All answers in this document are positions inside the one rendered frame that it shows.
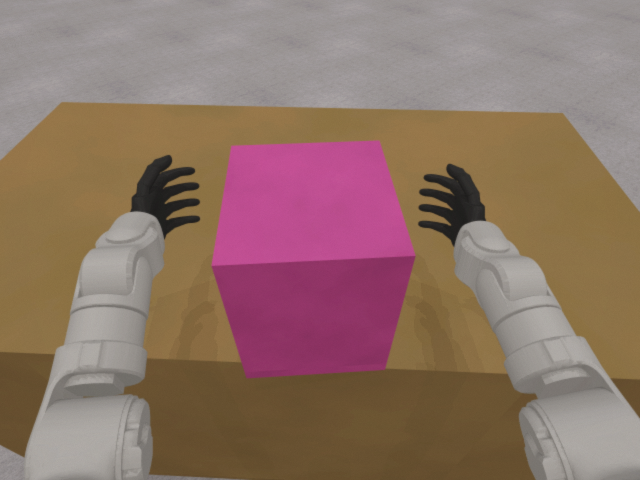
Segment left robot forearm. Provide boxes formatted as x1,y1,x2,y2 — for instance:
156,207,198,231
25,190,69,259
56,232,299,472
24,212,165,480

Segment pedestal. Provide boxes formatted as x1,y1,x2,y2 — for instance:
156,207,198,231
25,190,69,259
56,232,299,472
0,102,640,480

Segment robot left hand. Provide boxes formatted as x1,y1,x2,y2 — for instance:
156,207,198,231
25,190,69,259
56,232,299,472
130,155,200,239

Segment right robot forearm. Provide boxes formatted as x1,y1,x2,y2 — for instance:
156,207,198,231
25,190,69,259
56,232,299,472
453,221,640,427

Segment robot right upper arm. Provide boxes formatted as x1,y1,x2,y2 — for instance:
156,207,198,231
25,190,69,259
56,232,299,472
519,387,640,480

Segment robot left upper arm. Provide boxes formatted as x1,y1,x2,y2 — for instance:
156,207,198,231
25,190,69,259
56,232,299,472
29,394,153,480

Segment robot right hand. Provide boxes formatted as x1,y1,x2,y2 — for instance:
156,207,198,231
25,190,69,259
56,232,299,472
418,164,486,246

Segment carton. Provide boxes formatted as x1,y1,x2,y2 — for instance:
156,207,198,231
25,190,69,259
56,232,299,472
211,140,416,378

